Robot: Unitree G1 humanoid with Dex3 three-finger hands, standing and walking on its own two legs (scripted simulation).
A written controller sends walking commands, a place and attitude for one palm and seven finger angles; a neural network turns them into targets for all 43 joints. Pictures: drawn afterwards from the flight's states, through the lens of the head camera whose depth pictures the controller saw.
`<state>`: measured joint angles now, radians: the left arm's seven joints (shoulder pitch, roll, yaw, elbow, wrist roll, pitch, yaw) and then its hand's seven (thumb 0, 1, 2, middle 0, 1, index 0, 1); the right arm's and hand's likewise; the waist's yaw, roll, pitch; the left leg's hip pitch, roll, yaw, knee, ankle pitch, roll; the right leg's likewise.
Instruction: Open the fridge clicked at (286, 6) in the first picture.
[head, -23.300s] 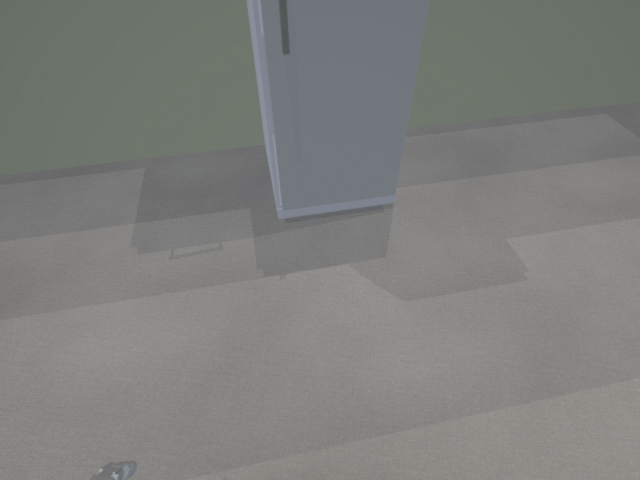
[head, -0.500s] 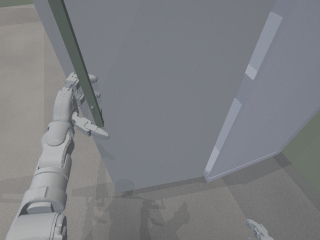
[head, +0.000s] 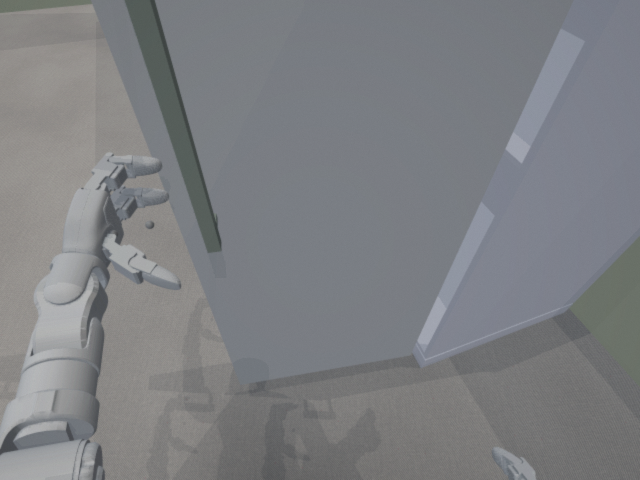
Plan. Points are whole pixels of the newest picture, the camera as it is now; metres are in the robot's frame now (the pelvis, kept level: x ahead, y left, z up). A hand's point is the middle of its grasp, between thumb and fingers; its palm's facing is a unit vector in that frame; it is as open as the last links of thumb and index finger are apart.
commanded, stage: slip the hand off the handle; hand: left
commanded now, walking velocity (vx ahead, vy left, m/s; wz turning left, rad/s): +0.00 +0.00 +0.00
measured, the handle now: (170, 86) +0.44 +0.19 +0.27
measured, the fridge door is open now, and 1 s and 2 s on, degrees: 80 80 80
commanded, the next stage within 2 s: draw the hand back to the body in 0.60 s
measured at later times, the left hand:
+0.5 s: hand (145, 292) +0.28 +0.21 +0.12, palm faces +0.09 -0.98 -0.15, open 14.7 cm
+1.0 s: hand (119, 301) +0.26 +0.22 +0.15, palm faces +0.19 -0.98 -0.04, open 14.7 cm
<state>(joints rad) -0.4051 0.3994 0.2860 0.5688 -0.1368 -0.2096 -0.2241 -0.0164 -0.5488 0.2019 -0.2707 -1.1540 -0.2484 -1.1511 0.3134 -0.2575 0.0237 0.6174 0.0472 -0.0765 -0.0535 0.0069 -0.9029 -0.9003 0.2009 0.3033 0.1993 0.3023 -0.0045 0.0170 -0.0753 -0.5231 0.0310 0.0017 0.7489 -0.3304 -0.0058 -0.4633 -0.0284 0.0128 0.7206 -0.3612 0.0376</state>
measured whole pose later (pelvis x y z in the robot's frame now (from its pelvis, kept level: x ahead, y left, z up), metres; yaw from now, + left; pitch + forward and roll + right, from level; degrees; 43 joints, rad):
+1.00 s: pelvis -0.01 -0.02 +0.01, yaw +2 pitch +0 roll +0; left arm 0.07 0.29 0.26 -0.04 -0.29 0.07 -0.14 -0.02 -0.55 0.20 -0.25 -1.15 -0.24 -1.15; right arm 0.25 -0.25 0.06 0.62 0.06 -0.23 -0.09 0.01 -0.90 -0.90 0.20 0.30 0.20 0.30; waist 0.05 0.05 -0.07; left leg -0.37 0.03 -0.03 0.66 -0.29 -0.03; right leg -0.31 -0.03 -0.02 0.66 -0.34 0.02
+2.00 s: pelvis +0.02 -0.01 +0.03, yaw +1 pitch -5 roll +0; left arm 0.42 0.36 0.34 -0.38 -0.08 -0.01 0.09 0.01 0.72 0.82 -0.22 -0.40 -0.21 -0.40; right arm 0.20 -0.23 0.04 0.66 -0.01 -0.15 -0.09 0.01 -0.90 -0.90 0.20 0.30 0.20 0.30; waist 0.09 0.04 0.01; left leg -0.11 0.02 0.00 0.42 -0.22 -0.02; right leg -0.05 -0.04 0.00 0.40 -0.26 0.03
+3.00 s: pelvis -0.07 +0.01 +0.01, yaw +4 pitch -2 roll -2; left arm 0.48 0.41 0.43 -0.47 -0.03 -0.18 0.13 0.01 0.89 0.90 -0.22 -0.30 -0.21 -0.30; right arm 0.21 -0.21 0.02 0.55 0.01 -0.06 -0.08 0.01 -0.90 -0.90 0.20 0.30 0.20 0.30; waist 0.01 0.01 0.03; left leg -0.41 0.00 -0.04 0.58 -0.17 0.03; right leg -0.31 -0.02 0.02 0.53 -0.20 0.05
